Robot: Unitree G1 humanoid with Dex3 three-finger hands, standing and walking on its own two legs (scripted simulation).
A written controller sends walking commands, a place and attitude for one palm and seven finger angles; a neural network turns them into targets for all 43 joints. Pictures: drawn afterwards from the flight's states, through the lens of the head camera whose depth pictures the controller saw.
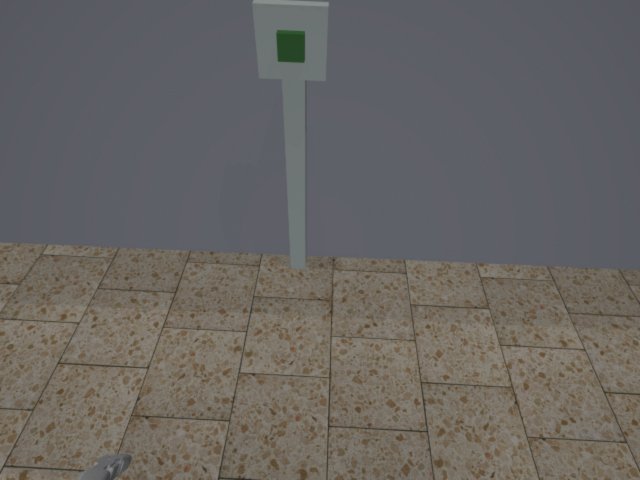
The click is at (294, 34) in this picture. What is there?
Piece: button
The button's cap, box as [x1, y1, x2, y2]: [276, 30, 304, 62]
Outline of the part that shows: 277,30 276,35 278,61 303,62 304,31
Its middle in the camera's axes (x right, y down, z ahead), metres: -0.07 -0.44 +0.89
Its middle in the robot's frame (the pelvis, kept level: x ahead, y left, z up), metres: +0.98 +0.13 +0.12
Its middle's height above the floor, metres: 0.88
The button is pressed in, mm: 0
